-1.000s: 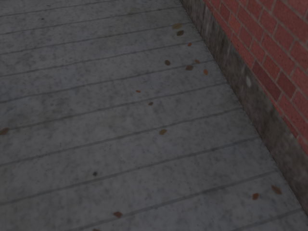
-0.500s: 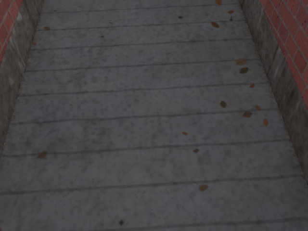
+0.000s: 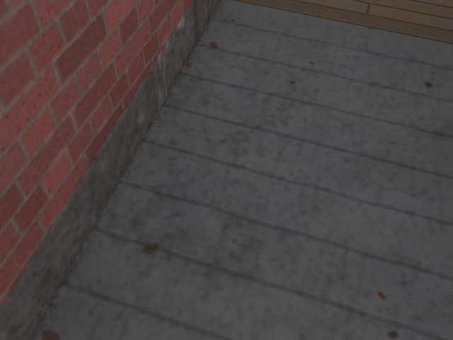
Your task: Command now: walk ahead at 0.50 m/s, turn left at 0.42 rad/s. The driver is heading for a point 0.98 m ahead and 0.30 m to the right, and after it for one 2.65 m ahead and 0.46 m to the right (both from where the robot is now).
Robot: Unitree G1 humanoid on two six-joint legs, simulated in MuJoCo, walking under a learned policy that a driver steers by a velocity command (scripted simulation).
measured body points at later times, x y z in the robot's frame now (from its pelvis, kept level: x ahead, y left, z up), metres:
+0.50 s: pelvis +0.30 -0.06 +0.00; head +0.33 -0.06 +0.45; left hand +0.50 +0.17 -0.10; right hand +0.29 -0.32 -0.13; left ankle +0.09 +0.07 -0.62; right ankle +0.39 -0.12 -0.70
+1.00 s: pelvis +0.59 -0.10 +0.04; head +0.63 -0.13 +0.49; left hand +0.68 +0.18 -0.08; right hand +0.73 -0.39 -0.04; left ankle +0.74 -0.06 -0.67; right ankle +0.39 -0.11 -0.67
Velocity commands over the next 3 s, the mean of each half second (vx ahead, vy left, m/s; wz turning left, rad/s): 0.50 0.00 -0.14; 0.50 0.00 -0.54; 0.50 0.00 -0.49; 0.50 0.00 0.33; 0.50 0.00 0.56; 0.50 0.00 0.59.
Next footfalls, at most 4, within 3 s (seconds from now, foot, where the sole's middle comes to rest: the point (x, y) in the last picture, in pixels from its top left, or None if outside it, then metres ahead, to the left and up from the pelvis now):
0.44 right None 0.43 -0.12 -0.73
0.98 left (260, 232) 0.78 -0.07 -0.70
1.44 right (363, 220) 0.83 -0.41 -0.69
1.94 left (345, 129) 1.21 -0.40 -0.66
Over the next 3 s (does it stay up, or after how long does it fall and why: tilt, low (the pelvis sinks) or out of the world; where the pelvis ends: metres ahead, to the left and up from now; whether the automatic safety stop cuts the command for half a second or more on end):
stays up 1.57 -0.47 0.12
